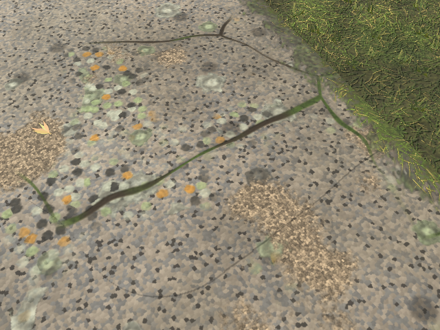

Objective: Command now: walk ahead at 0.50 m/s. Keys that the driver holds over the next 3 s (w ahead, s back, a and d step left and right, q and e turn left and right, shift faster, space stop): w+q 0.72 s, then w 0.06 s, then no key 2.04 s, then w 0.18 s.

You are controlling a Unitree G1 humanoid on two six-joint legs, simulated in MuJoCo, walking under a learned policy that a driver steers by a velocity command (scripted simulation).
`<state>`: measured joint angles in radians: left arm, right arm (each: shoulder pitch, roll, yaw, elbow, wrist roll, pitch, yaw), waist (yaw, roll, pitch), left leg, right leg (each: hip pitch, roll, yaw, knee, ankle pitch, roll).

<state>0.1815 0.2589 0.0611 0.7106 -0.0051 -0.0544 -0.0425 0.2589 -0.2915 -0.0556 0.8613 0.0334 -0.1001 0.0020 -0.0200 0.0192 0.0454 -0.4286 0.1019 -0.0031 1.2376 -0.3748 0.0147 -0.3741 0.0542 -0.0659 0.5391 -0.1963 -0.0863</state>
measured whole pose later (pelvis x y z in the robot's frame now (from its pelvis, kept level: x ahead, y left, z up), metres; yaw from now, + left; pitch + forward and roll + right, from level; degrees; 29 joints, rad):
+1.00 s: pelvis +0.54 +0.11 -0.01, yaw +28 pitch +3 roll -1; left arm 0.07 0.24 0.04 0.70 0.02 -0.11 -0.02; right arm 0.31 -0.29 -0.05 0.74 0.01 -0.03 -0.02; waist -0.04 0.03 0.03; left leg -0.32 -0.10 -0.17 1.08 -0.56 -0.01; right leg -0.47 0.03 -0.01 0.52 -0.10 -0.03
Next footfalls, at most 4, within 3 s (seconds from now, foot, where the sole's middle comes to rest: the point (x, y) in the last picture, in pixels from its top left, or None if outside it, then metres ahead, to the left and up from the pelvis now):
0.46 left None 0.39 0.17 -0.77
0.90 right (208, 246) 0.72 0.08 -0.77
1.24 left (140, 291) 0.58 0.28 -0.77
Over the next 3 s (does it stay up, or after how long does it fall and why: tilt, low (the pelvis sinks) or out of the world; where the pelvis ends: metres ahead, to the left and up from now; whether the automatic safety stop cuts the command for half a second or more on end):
stays up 0.63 0.17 0.00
